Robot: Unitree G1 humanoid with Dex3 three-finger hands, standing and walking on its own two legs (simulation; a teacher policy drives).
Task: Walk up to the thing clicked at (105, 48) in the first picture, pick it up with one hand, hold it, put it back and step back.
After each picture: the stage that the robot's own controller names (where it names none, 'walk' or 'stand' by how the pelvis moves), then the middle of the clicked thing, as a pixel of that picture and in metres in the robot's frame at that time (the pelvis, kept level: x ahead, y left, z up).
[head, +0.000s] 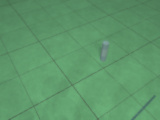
stand; (104, 51) +1.26 -0.24 -0.65
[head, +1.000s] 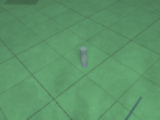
walk; (83, 57) +1.15 +0.08 -0.63
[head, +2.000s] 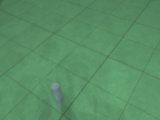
walk; (57, 94) +0.69 +0.27 -0.65
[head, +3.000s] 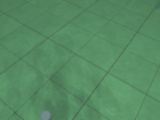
stand; out of the picture +0.41 +0.23 -0.63
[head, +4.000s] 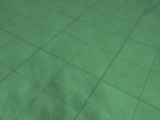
stand; out of the picture +0.38 +0.26 -0.65
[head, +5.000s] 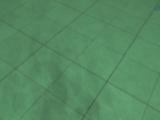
stand; out of the picture +0.29 +0.22 -0.65
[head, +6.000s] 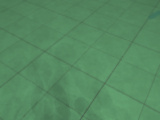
walk; out of the picture +0.38 +0.25 -0.65
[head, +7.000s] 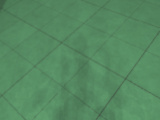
stand; out of the picture +0.29 +0.25 -0.63
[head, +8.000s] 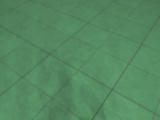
stand; out of the picture +0.29 +0.22 -0.65
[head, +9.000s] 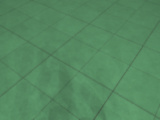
stand; out of the picture +0.28 +0.22 -0.66
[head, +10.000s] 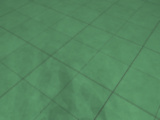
stand; out of the picture +0.27 +0.23 -0.66
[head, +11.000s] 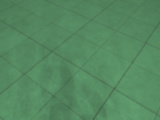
go down; out of the picture +0.28 +0.22 -0.65
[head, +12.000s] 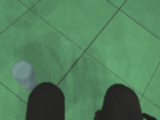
go down; (27, 78) +0.37 +0.22 -0.25
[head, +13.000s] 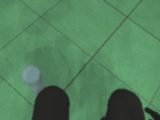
approach; (35, 82) +0.37 +0.22 -0.25
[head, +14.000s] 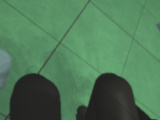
close in; out of the picture +0.35 +0.23 -0.15
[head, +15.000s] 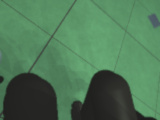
close; out of the picture +0.36 +0.24 -0.15
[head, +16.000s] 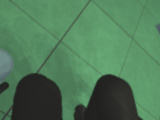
lift; out of the picture +0.32 +0.25 -0.12
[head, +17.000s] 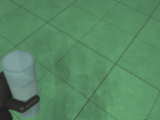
lift; (25, 89) +0.31 +0.18 +0.05
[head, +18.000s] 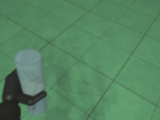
hold; (33, 86) +0.33 +0.17 +0.04
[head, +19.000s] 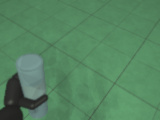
hold; (34, 90) +0.32 +0.17 +0.04
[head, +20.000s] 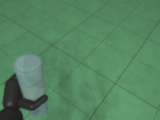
hold; (34, 90) +0.31 +0.17 +0.05
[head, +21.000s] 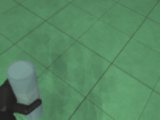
crouch; (28, 94) +0.31 +0.18 -0.02
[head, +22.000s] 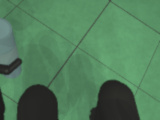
lower; (5, 54) +0.43 +0.22 -0.06
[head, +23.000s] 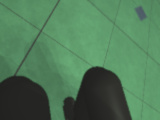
lower; out of the picture +0.40 +0.23 -0.16
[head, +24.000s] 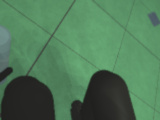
lower; out of the picture +0.39 +0.22 -0.14
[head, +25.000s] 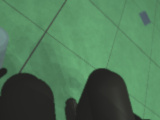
lower; out of the picture +0.38 +0.22 -0.16
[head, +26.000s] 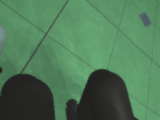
lower; out of the picture +0.39 +0.23 -0.14
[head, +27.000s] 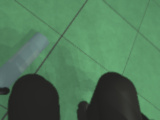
open; (22, 59) +0.43 +0.16 -0.24
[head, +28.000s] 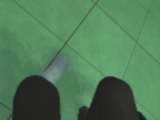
stand; (46, 80) +0.38 +0.06 -0.28
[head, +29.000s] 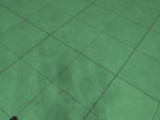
stand; out of the picture +0.21 -0.04 -0.64
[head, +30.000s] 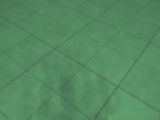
stand; out of the picture +0.18 -0.09 -0.68
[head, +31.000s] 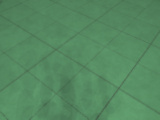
stand; out of the picture +0.20 -0.06 -0.68
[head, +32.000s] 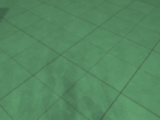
stand; out of the picture +0.24 -0.05 -0.74
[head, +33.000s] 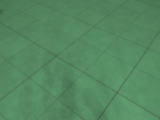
stand; out of the picture +0.25 +0.00 -0.75
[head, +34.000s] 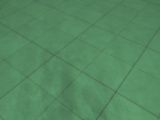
stand; out of the picture +0.26 +0.02 -0.75
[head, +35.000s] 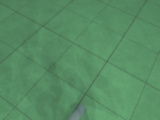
walk; out of the picture +0.36 +0.02 -0.73
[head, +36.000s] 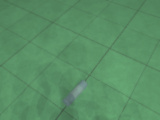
walk; (75, 93) +0.64 +0.12 -0.72
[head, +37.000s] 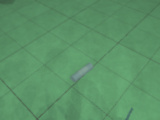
stand; (82, 72) +0.95 +0.06 -0.72
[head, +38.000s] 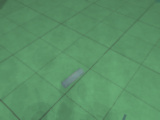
stand; (72, 77) +0.93 +0.10 -0.74
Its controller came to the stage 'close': yes
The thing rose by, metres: 0.68
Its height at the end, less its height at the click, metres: -0.09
